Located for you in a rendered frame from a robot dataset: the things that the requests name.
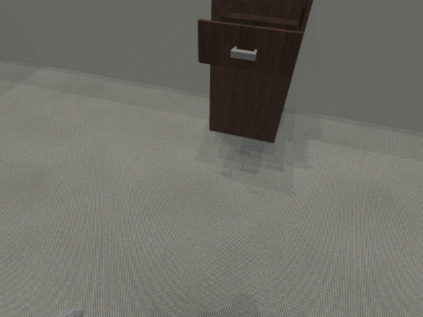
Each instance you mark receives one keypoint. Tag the handle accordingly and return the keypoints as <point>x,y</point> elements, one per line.
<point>243,54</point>

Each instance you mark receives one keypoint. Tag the cabinet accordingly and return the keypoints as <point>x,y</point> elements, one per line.
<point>249,103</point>

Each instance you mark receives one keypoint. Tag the drawer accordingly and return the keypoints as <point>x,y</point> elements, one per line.
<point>277,44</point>

